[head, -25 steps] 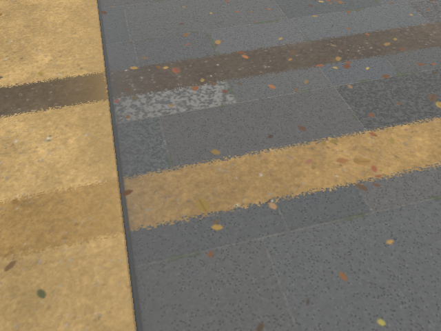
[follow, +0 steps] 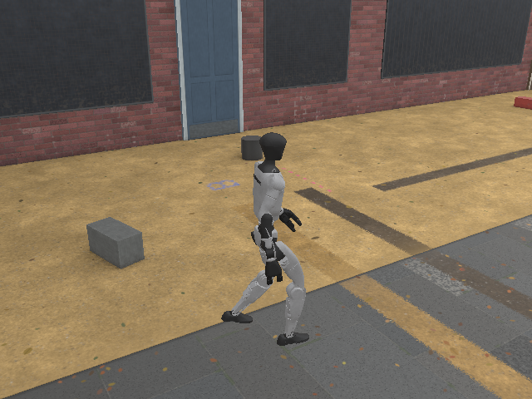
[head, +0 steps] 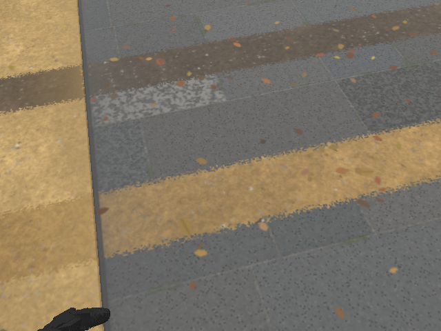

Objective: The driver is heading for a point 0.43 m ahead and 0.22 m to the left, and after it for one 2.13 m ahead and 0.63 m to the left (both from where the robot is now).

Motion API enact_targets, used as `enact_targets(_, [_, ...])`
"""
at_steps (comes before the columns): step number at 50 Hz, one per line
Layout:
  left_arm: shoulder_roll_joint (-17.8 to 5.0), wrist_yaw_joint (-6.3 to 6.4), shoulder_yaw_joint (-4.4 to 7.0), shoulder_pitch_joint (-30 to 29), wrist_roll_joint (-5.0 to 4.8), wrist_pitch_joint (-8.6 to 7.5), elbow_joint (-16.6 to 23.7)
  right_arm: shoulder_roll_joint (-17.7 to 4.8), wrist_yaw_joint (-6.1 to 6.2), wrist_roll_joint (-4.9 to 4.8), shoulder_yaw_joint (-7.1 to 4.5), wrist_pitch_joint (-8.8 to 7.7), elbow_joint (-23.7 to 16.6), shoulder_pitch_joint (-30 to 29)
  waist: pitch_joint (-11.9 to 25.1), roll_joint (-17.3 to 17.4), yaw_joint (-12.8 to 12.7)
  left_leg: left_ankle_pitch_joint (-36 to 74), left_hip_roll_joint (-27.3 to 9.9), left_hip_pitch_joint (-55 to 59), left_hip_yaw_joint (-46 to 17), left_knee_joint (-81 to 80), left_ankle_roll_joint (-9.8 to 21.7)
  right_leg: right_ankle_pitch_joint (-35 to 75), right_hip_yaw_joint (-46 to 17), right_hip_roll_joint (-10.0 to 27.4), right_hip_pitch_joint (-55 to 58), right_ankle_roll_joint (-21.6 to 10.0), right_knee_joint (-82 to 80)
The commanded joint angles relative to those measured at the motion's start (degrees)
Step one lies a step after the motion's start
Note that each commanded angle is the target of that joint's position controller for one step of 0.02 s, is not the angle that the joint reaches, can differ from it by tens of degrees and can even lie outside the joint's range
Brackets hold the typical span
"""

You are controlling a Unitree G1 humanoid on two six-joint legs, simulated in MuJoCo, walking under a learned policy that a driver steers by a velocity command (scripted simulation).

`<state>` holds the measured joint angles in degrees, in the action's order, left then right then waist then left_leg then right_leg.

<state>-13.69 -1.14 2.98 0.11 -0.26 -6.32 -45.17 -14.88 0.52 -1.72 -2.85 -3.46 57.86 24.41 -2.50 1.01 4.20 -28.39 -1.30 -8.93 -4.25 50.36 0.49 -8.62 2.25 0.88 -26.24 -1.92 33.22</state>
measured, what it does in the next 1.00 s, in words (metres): walks ahead, turning left: left foot, then right foot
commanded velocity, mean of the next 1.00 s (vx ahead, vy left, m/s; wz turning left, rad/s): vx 0.35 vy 0.00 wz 0.45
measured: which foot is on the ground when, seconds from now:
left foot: up 0.00-0.48, down 0.50-1.00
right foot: down 0.00-0.50, up 0.52-0.94, down 0.96-1.00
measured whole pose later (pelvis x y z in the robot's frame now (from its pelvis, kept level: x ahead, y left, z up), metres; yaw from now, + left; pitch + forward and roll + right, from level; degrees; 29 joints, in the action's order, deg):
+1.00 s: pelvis +0.43 +0.12 +0.01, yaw +28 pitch +2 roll +0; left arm -15.1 -0.4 2.7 5.3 1.7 -4.4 -46.2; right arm -15.6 1.3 0.5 -3.2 -1.0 44.5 11.3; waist -0.9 -0.7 1.2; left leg -21.0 6.0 -10.7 -5.7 31.0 3.4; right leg -4.3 -0.7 0.3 -23.6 -0.2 27.9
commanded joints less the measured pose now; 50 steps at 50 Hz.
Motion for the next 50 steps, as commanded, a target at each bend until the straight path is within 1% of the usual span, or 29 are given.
enact_targets(1, [-8.15, 0.29, 2.21, 14.88, -0.25, 0.04, -1.79, -7.12, 0.30, -1.66, -1.55, -1.78, -6.74, -3.66, 8.18, -10.07, -8.45, 3.40, -3.18, -33.75, -1.84, 24.84, 2.45, -19.45, -29.82, 20.46, 31.73, -8.77, -20.00])
enact_targets(2, [-6.20, 0.06, 1.61, 10.94, -0.03, -0.16, -1.72, -6.32, 0.61, -0.89, -1.81, -1.36, -6.74, -4.62, 4.82, -7.49, -6.48, 7.61, -5.10, -30.97, -1.61, 22.25, 2.49, -13.43, -22.99, 17.84, 24.45, -7.51, -21.69])
enact_targets(4, [-4.62, -0.05, 1.38, 7.39, 0.83, -0.65, -2.32, -4.02, 0.56, -0.31, -2.23, 0.24, -6.42, -2.82, 2.64, -9.10, -3.32, 11.80, -7.43, -24.82, -2.00, 18.14, 2.45, -6.62, -13.42, 14.58, 16.55, -6.21, -24.68])
enact_targets(5, [-4.70, 0.07, 1.54, 7.33, 0.90, -0.91, -2.74, -3.00, 0.46, -0.29, -2.24, 0.92, -6.69, -2.95, 2.17, -8.35, -2.93, 12.93, -7.54, -24.25, -1.54, 17.71, 2.29, -3.89, -10.60, 14.21, 15.21, -6.70, -25.76])
enact_targets(7, [-6.16, 0.62, 2.03, 8.17, 1.13, -1.30, -3.67, -2.93, 0.54, -0.10, -2.57, 1.89, -8.29, -5.10, 0.79, -6.24, -2.47, 16.48, -7.78, -26.91, -1.94, 15.79, 1.80, -0.27, -6.75, 14.59, 14.76, -7.80, -27.30])
enact_targets(11, [-8.01, 1.86, 2.58, 10.76, 1.33, -1.00, -4.89, -3.17, -0.27, 0.39, -2.82, 1.91, -10.77, -10.49, -0.96, -3.97, -3.41, 26.20, -7.16, -32.10, -2.67, 5.89, 0.68, 3.48, -0.95, 14.94, 18.35, -8.26, -28.25])
enact_targets(14, [-9.50, 2.46, 2.92, 12.37, 0.94, -0.41, -5.14, -2.39, -1.59, 0.63, -2.20, 1.48, -12.83, -16.48, -2.47, -2.85, -5.41, 30.69, -6.77, -31.63, 1.08, -2.54, 0.56, 5.17, 3.74, 14.79, 20.42, -7.63, -28.53])
enact_targets(17, [-10.78, 2.62, 3.42, 15.72, 0.31, 0.53, -5.96, -1.77, -2.72, 0.63, -1.48, 1.35, -15.72, -22.46, -4.30, -2.01, -7.80, 29.51, -6.49, -33.03, 3.72, -8.42, 1.39, 6.67, 6.46, 16.05, 25.51, -7.35, -27.16])
enact_targets(20, [-11.95, 2.39, 3.96, 17.30, -0.57, 1.76, -6.39, -2.42, -3.70, 0.41, -1.38, 1.46, -18.32, -25.20, -4.62, -2.81, -8.11, 23.20, -5.26, -32.63, 6.37, -11.90, 3.13, 11.88, 8.42, 17.32, 30.93, -6.38, -23.29])
enact_targets(22, [-13.52, 2.36, 4.40, 16.17, -1.02, 2.46, -5.91, -4.15, -3.97, 0.37, -2.14, 1.69, -19.17, -23.19, -1.69, -4.75, -5.87, 17.50, -1.82, -26.08, 9.83, -12.82, 5.17, 30.44, 10.34, 17.25, 32.32, -5.18, -16.24])
enact_targets(23, [-14.27, 2.37, 4.58, 15.34, -1.28, 2.92, -5.61, -5.81, -3.90, 0.22, -3.11, 1.81, -18.51, -18.57, 1.70, -5.57, -2.95, 15.44, 0.92, -19.15, 11.75, -13.19, 6.55, 40.99, 11.42, 16.63, 31.93, -4.43, -8.61])
enact_targets(24, [-14.26, 2.37, 4.41, 14.15, -1.64, 3.38, -5.21, -8.56, -3.54, -0.04, -4.83, 1.81, -16.37, -9.75, 6.45, -4.68, 2.19, 18.31, 4.26, -6.62, 13.00, -17.00, 8.56, 45.02, 13.28, 14.46, 28.37, -2.72, 3.45])
enact_targets(25, [-12.59, 2.49, 3.64, 14.62, -0.66, 3.12, -4.30, -13.76, -2.36, -0.19, -7.23, 2.26, -13.61, 0.61, 12.09, -0.21, 6.33, 19.08, 1.38, 11.88, 4.82, -18.56, 11.53, 31.73, 13.40, 12.23, 14.80, 0.41, 20.66])
enact_targets(26, [-3.60, 1.97, 1.01, 18.39, 1.61, 1.61, -0.56, -21.01, -1.76, -0.19, -8.20, 1.98, -13.92, -1.24, 15.15, 15.81, -1.02, 14.95, -14.04, 28.03, -28.04, -24.57, 21.59, -21.42, 9.30, 0.09, -11.12, 4.70, 41.37])
enact_targets(27, [-7.25, 1.43, 1.20, 13.76, -0.43, -0.84, 0.18, -17.08, -2.18, 1.05, -6.59, 0.90, -16.66, -0.76, 23.21, 8.32, 1.84, 19.30, -19.24, 30.84, -42.67, -32.57, 24.52, -27.58, -5.24, -2.11, -16.07, 4.21, 48.42])
enact_targets(28, [-9.67, 1.24, 1.86, 8.67, -2.50, -1.78, 1.81, -13.67, -2.56, 1.84, -5.46, 0.05, -16.56, -3.11, 17.00, 4.53, 2.29, 31.45, -18.02, 27.32, -33.20, -32.21, 21.69, -22.94, -6.32, 0.25, -19.87, 3.07, 48.34])
enact_targets(29, [-9.17, 1.64, 1.64, 8.83, -1.78, -2.08, 1.46, -11.73, -2.50, 1.33, -4.95, -0.37, -17.03, -6.55, 12.52, 1.13, -0.12, 40.29, -15.31, 19.49, -24.24, -30.50, 19.55, -18.51, -6.25, 2.76, -18.19, 2.43, 44.06])
enact_targets(30, [-9.79, 2.22, 2.12, 9.38, -0.17, -1.75, 0.50, -9.69, -2.25, 0.84, -4.48, -0.21, -17.87, -10.78, 9.22, -0.88, -2.45, 45.12, -12.79, 11.39, -17.90, -30.36, 17.45, -15.55, -6.19, 4.87, -14.75, 2.71, 39.44])
enact_targets(31, [-10.73, 2.41, 2.68, 10.39, 0.33, -0.84, 0.29, -8.29, -1.88, 1.31, -3.93, -0.01, -18.95, -13.34, 8.31, -0.08, -4.42, 48.96, -11.33, 5.19, -14.53, -31.27, 16.53, -14.00, -6.48, 5.88, -10.16, 2.88, 37.11])
enact_targets(34, [-8.46, 2.58, 2.43, 12.01, 0.89, 1.70, 0.71, -10.05, -1.03, 1.84, -4.27, 0.11, -19.44, -13.89, 8.07, -0.03, -6.54, 58.65, -9.29, -2.01, -9.64, -32.48, 16.40, -10.37, -5.13, 4.46, -5.78, 4.72, 30.45])
enact_targets(36, [-7.24, 2.74, 1.93, 10.55, 1.05, 2.35, 1.25, -10.32, -0.21, 1.53, -4.27, 0.41, -19.03, -13.05, 8.27, 1.18, -6.12, 60.60, -7.90, -2.47, -6.78, -32.20, 15.35, -5.45, -4.41, 3.42, -6.19, 5.61, 23.73])
enact_targets(39, [-6.36, 2.19, 1.24, 6.41, 0.74, 2.48, 2.19, -9.37, 0.75, 1.07, -3.75, 1.52, -18.40, -12.35, 9.05, 3.73, -4.16, 56.29, -5.67, -1.78, -4.06, -31.32, 12.33, 4.66, -4.09, 2.34, -3.95, 5.77, 12.45])
enact_targets(41, [-6.57, 1.59, 1.08, 3.82, 0.51, 2.31, 2.66, -9.23, 1.08, 1.40, -3.44, 1.99, -17.81, -11.69, 8.88, 4.30, -2.72, 52.72, -5.93, -0.97, -4.48, -30.93, 11.34, 8.93, -4.03, 1.69, -2.24, 5.55, 7.14])
enact_targets(44, [-7.63, 1.01, 1.28, 1.90, 0.65, 2.07, 3.10, -8.68, 0.94, 1.96, -2.81, 2.21, -16.70, -11.24, 7.46, 4.73, -1.81, 49.26, -7.77, 1.34, -7.29, -28.90, 11.36, 7.09, -4.61, 1.26, -1.51, 4.52, 2.79])
enact_targets(46, [-8.49, 0.69, 1.57, 2.10, 1.00, 1.61, 3.23, -8.14, 0.84, 1.86, -2.39, 2.24, -16.14, -11.62, 6.65, 5.05, -2.31, 48.78, -8.78, 2.94, -9.60, -25.78, 10.98, 3.55, -4.54, 0.89, -0.60, 2.81, -0.44])
enact_targets(47, [-8.51, 0.56, 1.68, 3.80, 1.24, 1.28, 2.69, -7.52, 0.90, 1.61, -2.03, 2.27, -15.98, -12.32, 6.74, 4.89, -3.62, 47.19, -8.13, 3.04, -10.03, -23.66, 9.99, 5.41, -4.11, 0.60, 2.30, 1.67, -4.53])
enact_targets(48, [-8.62, 0.53, 1.69, 5.58, 1.77, 0.86, 2.10, -6.86, 0.91, 1.52, -1.65, 2.18, -15.61, -12.14, 7.11, 3.71, -5.01, 44.44, -6.05, 1.87, -9.50, -21.34, 7.93, 15.91, -4.49, 1.23, 8.04, 0.18, -10.41])
enact_targets(49, [-11.13, 0.90, 2.01, 6.77, 2.61, 0.58, 2.09, -5.68, 0.88, 2.56, -1.23, 1.74, -15.98, -10.67, 10.03, -0.05, -4.10, 37.87, -2.15, -0.89, -7.74, -17.11, 5.42, 36.37, -9.67, 6.61, 16.28, -1.99, -9.21])
enact_targets(50, [-12.45, 1.23, 1.99, 6.47, 3.06, 1.04, 2.23, -4.67, 0.86, 2.94, -1.03, 1.43, -14.87, -3.30, 14.27, -7.79, -0.30, 19.85, 2.18, -8.21, -5.75, -11.97, 2.18, 50.14, -15.98, 14.04, 26.75, -9.30, -4.76])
